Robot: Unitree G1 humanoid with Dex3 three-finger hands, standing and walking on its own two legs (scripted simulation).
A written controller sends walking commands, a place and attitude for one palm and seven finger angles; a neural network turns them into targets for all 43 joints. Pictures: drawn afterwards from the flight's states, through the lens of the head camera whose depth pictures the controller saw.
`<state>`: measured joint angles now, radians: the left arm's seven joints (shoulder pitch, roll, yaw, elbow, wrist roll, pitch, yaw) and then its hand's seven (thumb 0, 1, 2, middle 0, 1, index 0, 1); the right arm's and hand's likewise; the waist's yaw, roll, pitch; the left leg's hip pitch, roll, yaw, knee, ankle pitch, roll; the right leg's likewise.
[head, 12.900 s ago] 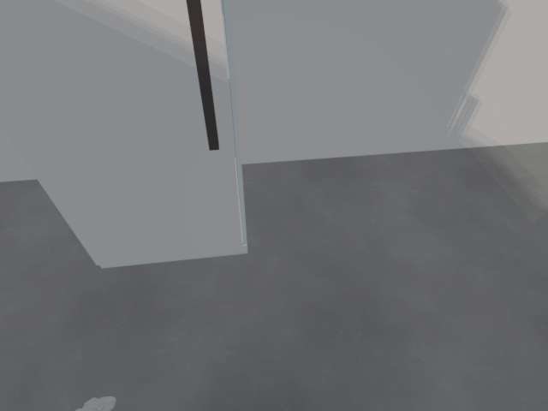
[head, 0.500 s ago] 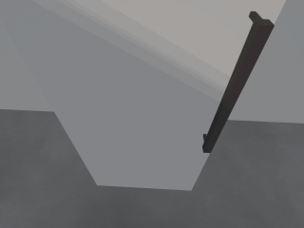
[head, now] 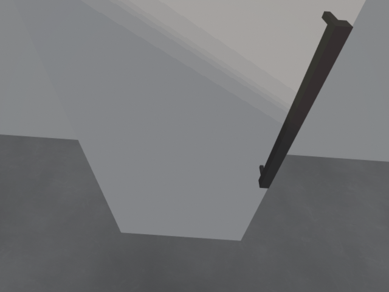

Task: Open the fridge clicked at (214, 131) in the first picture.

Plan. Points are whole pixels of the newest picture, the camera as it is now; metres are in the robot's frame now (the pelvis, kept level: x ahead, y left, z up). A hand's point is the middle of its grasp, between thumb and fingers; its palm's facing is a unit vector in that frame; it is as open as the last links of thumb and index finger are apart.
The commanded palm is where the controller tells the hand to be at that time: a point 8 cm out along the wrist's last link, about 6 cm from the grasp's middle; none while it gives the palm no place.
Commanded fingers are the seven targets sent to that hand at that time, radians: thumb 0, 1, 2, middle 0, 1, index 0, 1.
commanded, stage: come to a stop and stand still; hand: right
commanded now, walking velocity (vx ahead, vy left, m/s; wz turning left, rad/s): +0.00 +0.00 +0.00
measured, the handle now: (287, 121) +0.45 -0.17 +0.13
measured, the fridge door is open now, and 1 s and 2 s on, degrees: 0 0 0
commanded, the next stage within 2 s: look again from close up in 0.24 s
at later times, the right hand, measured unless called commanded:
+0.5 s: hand out of the picture -0.01 -0.16 -0.17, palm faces +0.00 +0.98 -0.19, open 7.4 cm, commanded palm none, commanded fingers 0.00 -0.90 -0.90 0.20 0.30 0.20 0.30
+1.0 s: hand out of the picture +0.00 -0.17 -0.17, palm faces +0.01 +0.98 -0.21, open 7.4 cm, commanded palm none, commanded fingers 0.00 -0.90 -0.90 0.20 0.30 0.20 0.30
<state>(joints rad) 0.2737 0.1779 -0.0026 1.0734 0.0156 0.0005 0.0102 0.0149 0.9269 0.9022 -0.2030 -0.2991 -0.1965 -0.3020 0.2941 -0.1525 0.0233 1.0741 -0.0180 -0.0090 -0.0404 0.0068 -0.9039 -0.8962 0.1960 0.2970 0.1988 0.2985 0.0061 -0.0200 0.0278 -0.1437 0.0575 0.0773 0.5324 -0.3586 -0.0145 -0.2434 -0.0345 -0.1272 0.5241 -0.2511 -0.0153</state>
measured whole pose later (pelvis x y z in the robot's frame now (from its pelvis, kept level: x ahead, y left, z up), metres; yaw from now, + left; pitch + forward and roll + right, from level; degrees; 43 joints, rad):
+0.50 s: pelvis +0.00 +0.01 +0.01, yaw +0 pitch -1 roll +0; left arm 0.26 0.16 0.00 1.12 0.01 -0.01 0.02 0.01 0.92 0.90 -0.20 -0.30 -0.20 -0.30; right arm 0.30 -0.16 0.02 1.10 -0.02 -0.01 -0.03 0.01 -0.90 -0.90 0.20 0.30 0.20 0.30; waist -0.01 0.01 0.04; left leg -0.13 0.03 0.09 0.46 -0.32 0.00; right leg -0.23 -0.05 -0.12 0.46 -0.21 0.00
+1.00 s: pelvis +0.00 +0.01 +0.01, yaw +0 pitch -1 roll +0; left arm 0.24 0.17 0.00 1.13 0.01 -0.01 0.02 0.01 0.92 0.90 -0.20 -0.30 -0.20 -0.30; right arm 0.28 -0.17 0.01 1.10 -0.02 -0.02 -0.03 0.01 -0.90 -0.90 0.20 0.30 0.20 0.30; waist -0.01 0.01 0.04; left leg -0.11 0.03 0.09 0.43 -0.31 0.00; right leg -0.21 -0.05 -0.12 0.43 -0.20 0.01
